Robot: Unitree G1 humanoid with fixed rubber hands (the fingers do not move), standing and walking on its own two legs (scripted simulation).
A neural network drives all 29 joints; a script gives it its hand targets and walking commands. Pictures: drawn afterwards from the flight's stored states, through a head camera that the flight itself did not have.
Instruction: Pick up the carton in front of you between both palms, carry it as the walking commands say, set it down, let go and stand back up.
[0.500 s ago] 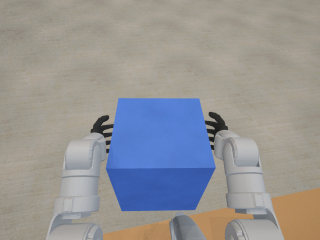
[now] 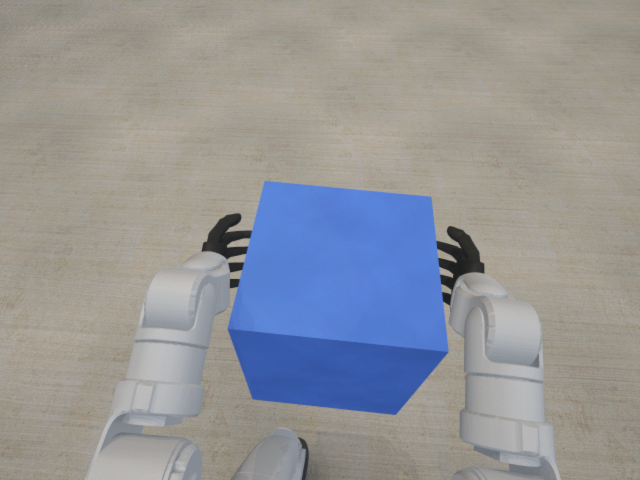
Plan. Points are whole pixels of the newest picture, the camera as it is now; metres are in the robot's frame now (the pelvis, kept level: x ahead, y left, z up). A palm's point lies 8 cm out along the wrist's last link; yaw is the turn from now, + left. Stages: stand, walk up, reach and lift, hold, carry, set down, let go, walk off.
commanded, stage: carry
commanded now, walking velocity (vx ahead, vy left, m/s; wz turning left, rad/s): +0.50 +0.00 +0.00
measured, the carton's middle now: (334, 306) +0.35 +0.04 +0.00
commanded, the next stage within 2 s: none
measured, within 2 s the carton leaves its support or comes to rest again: neither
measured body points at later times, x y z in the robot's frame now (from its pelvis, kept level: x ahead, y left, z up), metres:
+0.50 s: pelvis +0.39 +0.01 -0.08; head +0.45 +0.01 +0.36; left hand +0.75 +0.15 -0.02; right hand +0.75 -0.16 -0.01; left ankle +0.25 +0.07 -0.80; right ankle +0.56 -0.08 -0.79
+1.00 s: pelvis +0.71 +0.04 -0.07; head +0.68 +0.04 +0.38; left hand +0.99 +0.20 +0.02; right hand +1.00 -0.10 +0.02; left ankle +0.81 +0.15 -0.80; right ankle +0.56 -0.07 -0.80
